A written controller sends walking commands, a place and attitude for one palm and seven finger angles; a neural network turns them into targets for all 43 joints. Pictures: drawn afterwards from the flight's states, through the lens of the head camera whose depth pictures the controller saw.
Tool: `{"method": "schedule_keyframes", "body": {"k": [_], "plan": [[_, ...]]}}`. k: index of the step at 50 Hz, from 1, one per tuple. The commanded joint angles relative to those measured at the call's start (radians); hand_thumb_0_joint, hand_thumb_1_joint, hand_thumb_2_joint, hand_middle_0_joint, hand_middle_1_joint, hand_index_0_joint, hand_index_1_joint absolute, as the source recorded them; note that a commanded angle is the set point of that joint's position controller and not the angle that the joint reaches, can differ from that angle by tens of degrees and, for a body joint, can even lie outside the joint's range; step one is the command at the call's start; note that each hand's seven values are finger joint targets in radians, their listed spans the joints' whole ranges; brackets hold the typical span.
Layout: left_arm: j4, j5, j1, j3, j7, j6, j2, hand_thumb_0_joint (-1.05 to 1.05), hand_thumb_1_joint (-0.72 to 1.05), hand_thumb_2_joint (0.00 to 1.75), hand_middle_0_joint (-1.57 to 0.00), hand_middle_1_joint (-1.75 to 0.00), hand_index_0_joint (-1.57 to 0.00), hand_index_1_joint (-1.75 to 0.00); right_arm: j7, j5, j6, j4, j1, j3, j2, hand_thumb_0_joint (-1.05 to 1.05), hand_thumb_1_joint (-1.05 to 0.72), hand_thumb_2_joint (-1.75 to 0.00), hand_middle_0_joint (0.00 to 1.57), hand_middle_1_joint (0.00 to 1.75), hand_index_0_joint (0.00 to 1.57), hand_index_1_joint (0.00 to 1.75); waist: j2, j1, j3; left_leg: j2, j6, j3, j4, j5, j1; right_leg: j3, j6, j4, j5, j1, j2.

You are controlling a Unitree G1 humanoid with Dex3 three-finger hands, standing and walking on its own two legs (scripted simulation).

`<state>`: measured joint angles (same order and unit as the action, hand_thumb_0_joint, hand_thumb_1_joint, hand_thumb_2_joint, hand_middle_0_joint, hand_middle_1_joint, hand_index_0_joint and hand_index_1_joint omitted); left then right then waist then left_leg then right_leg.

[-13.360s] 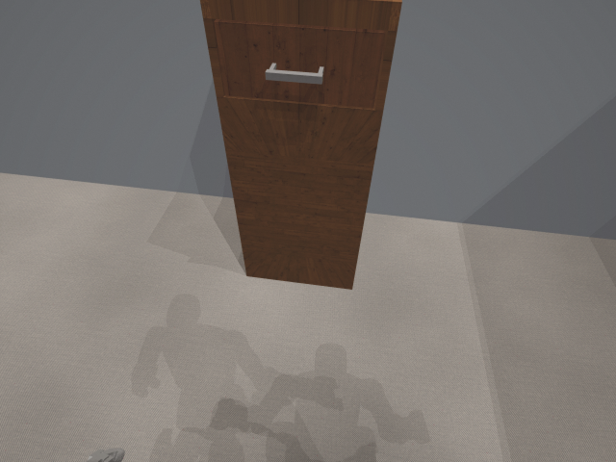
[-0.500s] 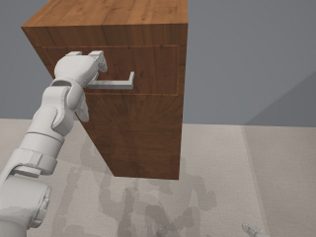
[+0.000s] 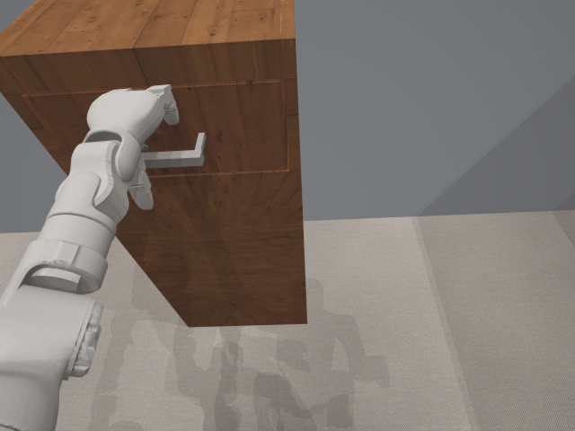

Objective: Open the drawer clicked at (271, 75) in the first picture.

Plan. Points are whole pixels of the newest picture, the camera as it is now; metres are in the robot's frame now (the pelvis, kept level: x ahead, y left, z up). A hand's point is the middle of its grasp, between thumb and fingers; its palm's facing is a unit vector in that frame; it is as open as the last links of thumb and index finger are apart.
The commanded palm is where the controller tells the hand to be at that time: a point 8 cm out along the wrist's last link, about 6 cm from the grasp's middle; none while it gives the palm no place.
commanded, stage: move the hooked fingers above the handle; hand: left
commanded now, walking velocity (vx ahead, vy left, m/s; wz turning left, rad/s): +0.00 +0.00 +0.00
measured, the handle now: (163, 150) +0.51 +0.21 +0.10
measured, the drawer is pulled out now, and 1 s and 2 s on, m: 0.00 0.00 0.00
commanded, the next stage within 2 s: none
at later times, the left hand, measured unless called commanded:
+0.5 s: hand (146, 144) +0.46 +0.21 +0.16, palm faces -0.06 +0.01 -1.00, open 13.9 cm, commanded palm +0.45 +0.21 +0.22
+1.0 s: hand (127, 142) +0.47 +0.23 +0.16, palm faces -0.02 +0.01 -1.00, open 13.6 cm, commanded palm +0.45 +0.22 +0.22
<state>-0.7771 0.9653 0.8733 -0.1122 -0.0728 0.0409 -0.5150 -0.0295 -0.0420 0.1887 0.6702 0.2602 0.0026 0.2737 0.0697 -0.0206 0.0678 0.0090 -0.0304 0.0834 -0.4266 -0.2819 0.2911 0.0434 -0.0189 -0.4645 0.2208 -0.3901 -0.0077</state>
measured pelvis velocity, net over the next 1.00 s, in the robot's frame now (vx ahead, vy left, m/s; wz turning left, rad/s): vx -0.01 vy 0.00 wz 0.00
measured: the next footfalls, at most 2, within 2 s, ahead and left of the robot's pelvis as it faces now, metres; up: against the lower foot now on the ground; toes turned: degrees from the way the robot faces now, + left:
none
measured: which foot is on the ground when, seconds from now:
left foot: down 0.00-1.00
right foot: down 0.00-1.00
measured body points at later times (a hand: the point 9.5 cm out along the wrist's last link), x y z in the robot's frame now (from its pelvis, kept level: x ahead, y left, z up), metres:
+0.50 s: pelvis -0.01 +0.00 +0.00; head +0.03 -0.03 +0.45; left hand +0.46 +0.20 +0.21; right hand +0.09 -0.27 -0.14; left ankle -0.05 +0.10 -0.74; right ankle +0.00 -0.11 -0.74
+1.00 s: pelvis -0.01 +0.00 +0.00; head +0.04 -0.02 +0.45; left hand +0.46 +0.23 +0.22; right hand +0.08 -0.26 -0.14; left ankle -0.05 +0.10 -0.74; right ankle +0.00 -0.11 -0.74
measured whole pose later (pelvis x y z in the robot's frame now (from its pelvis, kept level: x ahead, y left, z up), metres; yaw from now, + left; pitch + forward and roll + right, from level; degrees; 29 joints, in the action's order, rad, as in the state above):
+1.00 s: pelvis -0.01 +0.00 +0.00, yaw +0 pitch +9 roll +0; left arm -0.87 0.98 0.95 -0.13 -0.05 0.04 -0.55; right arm -0.05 -0.05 0.14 0.67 0.27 -0.01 0.27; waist 0.06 -0.03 0.07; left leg 0.01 -0.04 0.08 -0.45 -0.28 0.32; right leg 0.05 -0.01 -0.46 0.21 -0.41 -0.01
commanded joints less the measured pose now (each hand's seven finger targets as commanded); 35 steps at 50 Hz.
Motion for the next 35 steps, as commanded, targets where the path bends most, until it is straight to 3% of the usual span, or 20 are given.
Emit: {"method": "schedule_keyframes", "body": {"k": [1,2,6,8,10,12,13,16,19,20,22,23,25,29,32,34,35], "plan": [[0.33,-0.014,0.405,0.098,0.003,-0.066,-0.273,0.0,-0.5,0.3,-0.3,-1.2,-0.3,-1.2,-0.016,-0.001,-0.041,-0.151,-0.039,-0.06,0.127,0.0,-0.9,-0.9,0.2,0.3,0.2,0.3,-0.101,0.026,0.409,0.011,-0.027,-0.035,0.002,0.44,-0.042,-0.055,-0.012,-0.015,-0.441,0.366,-0.01],[0.355,-0.026,0.408,0.086,0.003,-0.085,-0.254,0.0,-0.5,0.3,-0.3,-1.2,-0.3,-1.2,-0.015,-0.002,-0.043,-0.158,-0.039,-0.063,0.123,0.0,-0.9,-0.9,0.2,0.3,0.2,0.3,-0.098,0.021,0.397,0.011,-0.028,-0.039,0.0,0.438,-0.051,-0.053,-0.014,-0.008,-0.424,0.354,-0.008],[0.392,-0.037,0.472,0.102,0.047,-0.136,-0.27,0.0,-0.5,0.3,-0.3,-1.2,-0.3,-1.2,-0.02,0.0,-0.062,-0.128,-0.015,-0.071,0.115,0.0,-0.9,-0.9,0.2,0.3,0.2,0.3,-0.039,0.007,0.371,0.015,-0.022,-0.045,-0.004,0.392,-0.081,-0.051,-0.017,0.005,-0.349,0.291,0.0],[0.341,-0.038,0.514,0.138,0.079,-0.136,-0.317,0.0,-0.5,0.3,-0.3,-1.2,-0.3,-1.2,-0.021,-0.002,-0.07,-0.104,-0.004,-0.069,0.121,0.0,-0.9,-0.9,0.2,0.3,0.2,0.3,-0.042,-0.003,0.343,0.017,-0.017,-0.045,0.001,0.345,-0.058,-0.051,-0.017,0.019,-0.302,0.274,0.0],[0.258,-0.03,0.532,0.123,0.107,-0.113,-0.303,0.0,-0.5,0.3,-0.3,-1.2,-0.3,-1.2,-0.025,-0.006,-0.077,-0.084,-0.003,-0.063,0.122,0.0,-0.9,-0.9,0.2,0.3,0.2,0.3,-0.058,-0.016,0.298,0.02,-0.013,-0.044,0.011,0.284,-0.028,-0.047,-0.014,0.03,-0.239,0.243,0.0],[0.239,-0.016,0.574,0.116,0.124,-0.096,-0.308,0.0,-0.5,0.3,-0.3,-1.2,-0.3,-1.2,-0.022,-0.006,-0.086,-0.079,-0.004,-0.063,0.127,0.0,-0.9,-0.9,0.2,0.3,0.2,0.3,-0.03,-0.015,0.332,0.021,-0.007,-0.043,0.01,0.29,-0.034,-0.048,-0.019,0.026,-0.223,0.247,0.0],[0.207,-0.009,0.587,0.082,0.126,-0.08,-0.277,0.0,-0.5,0.3,-0.3,-1.2,-0.3,-1.2,-0.021,-0.008,-0.089,-0.078,-0.009,-0.059,0.123,0.0,-0.9,-0.9,0.2,0.3,0.2,0.3,-0.026,-0.022,0.332,0.021,-0.007,-0.044,0.01,0.277,-0.031,-0.048,-0.018,0.025,-0.215,0.238,-0.001],[0.105,-0.003,0.595,0.026,0.105,-0.034,-0.221,0.0,-0.5,0.3,-0.3,-1.2,-0.3,-1.2,-0.021,-0.012,-0.093,-0.072,0.0,-0.057,0.132,0.0,-0.9,-0.9,0.2,0.3,0.2,0.3,-0.038,-0.042,0.31,0.018,-0.006,-0.044,0.008,0.252,-0.026,-0.043,-0.015,0.026,-0.199,0.204,-0.002],[0.036,-0.002,0.604,-0.005,0.059,-0.015,-0.199,0.0,-0.5,0.3,-0.3,-1.2,-0.3,-1.2,-0.028,-0.017,-0.091,-0.078,0.009,-0.055,0.142,0.0,-0.9,-0.9,0.2,0.3,0.2,0.3,-0.1,-0.061,0.307,0.017,-0.011,-0.047,0.006,0.22,-0.009,-0.048,-0.008,0.03,-0.195,0.211,-0.006],[0.025,-0.007,0.592,-0.023,0.042,-0.017,-0.17,0.0,-0.5,0.3,-0.3,-1.2,-0.3,-1.2,-0.03,-0.016,-0.092,-0.085,0.01,-0.055,0.14,0.0,-0.9,-0.9,0.2,0.3,0.2,0.3,-0.121,-0.059,0.313,0.018,-0.015,-0.048,0.002,0.227,-0.007,-0.05,-0.008,0.025,-0.21,0.22,-0.007],[0.033,-0.012,0.581,-0.004,0.013,-0.043,-0.184,0.0,-0.5,0.3,-0.3,-1.2,-0.3,-1.2,-0.036,-0.016,-0.089,-0.095,0.011,-0.057,0.146,0.0,-0.9,-0.9,0.2,0.3,0.2,0.3,-0.155,-0.06,0.331,0.018,-0.019,-0.051,-0.004,0.242,-0.005,-0.052,-0.006,0.02,-0.234,0.24,-0.006],[0.067,-0.012,0.609,-0.016,0.006,-0.062,-0.176,0.0,-0.5,0.3,-0.3,-1.2,-0.3,-1.2,-0.036,-0.014,-0.09,-0.1,0.011,-0.056,0.141,0.0,-0.9,-0.9,0.2,0.3,0.2,0.3,-0.118,-0.057,0.344,0.018,-0.02,-0.053,-0.007,0.25,-0.014,-0.055,-0.008,0.014,-0.242,0.232,-0.007],[0.083,-0.01,0.582,0.016,0.004,-0.094,-0.2,0.0,-0.5,0.3,-0.3,-1.2,-0.3,-1.2,-0.038,-0.011,-0.087,-0.107,0.02,-0.055,0.136,0.0,-0.9,-0.9,0.2,0.3,0.2,0.3,-0.116,-0.042,0.347,0.018,-0.02,-0.055,-0.013,0.274,-0.01,-0.052,-0.011,0.001,-0.263,0.234,-0.003],[0.142,-0.003,0.593,0.142,0.064,-0.146,-0.327,0.0,-0.5,0.3,-0.3,-1.2,-0.3,-1.2,-0.035,0.0,-0.087,-0.111,0.04,-0.056,0.13,0.0,-0.9,-0.9,0.2,0.3,0.2,0.3,-0.086,-0.004,0.389,0.013,-0.016,-0.057,-0.018,0.332,0.008,-0.054,-0.017,-0.022,-0.294,0.265,0.002],[0.157,0.019,0.579,0.246,0.134,-0.135,-0.441,0.0,-0.5,0.3,-0.3,-1.2,-0.3,-1.2,-0.029,0.009,-0.084,-0.108,0.036,-0.057,0.128,0.0,-0.9,-0.9,0.2,0.3,0.2,0.3,-0.072,0.031,0.44,0.011,-0.008,-0.046,-0.019,0.41,0.032,-0.052,-0.02,-0.036,-0.359,0.329,0.005],[0.138,0.032,0.573,0.221,0.163,-0.1,-0.414,0.0,-0.5,0.3,-0.3,-1.2,-0.3,-1.2,-0.021,0.003,-0.085,-0.098,0.034,-0.058,0.121,0.0,-0.9,-0.9,0.2,0.3,0.2,0.3,-0.068,0.023,0.406,0.007,-0.003,-0.041,-0.012,0.41,0.039,-0.043,-0.02,-0.032,-0.36,0.31,0.007],[0.167,0.031,0.588,0.217,0.174,-0.093,-0.408,0.0,-0.5,0.3,-0.3,-1.2,-0.3,-1.2,-0.016,0.004,-0.088,-0.098,0.035,-0.061,0.123,0.0,-0.9,-0.9,0.2,0.3,0.2,0.3,-0.057,0.026,0.425,0.005,-0.002,-0.038,-0.009,0.426,0.023,-0.042,-0.019,-0.029,-0.369,0.312,0.009]]}}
